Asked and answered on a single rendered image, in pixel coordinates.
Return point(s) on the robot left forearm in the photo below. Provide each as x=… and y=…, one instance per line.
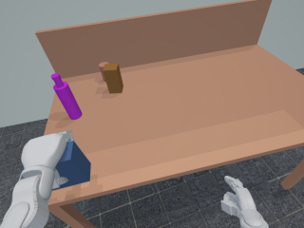
x=30, y=196

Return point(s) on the robot left hand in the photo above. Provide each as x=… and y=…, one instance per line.
x=47, y=151

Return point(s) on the sponge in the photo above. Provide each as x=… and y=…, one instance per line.
x=73, y=165

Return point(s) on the robot right hand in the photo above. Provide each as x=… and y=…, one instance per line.
x=232, y=204

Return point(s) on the table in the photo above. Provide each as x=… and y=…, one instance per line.
x=198, y=93

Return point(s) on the robot right forearm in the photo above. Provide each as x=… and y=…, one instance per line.
x=251, y=218

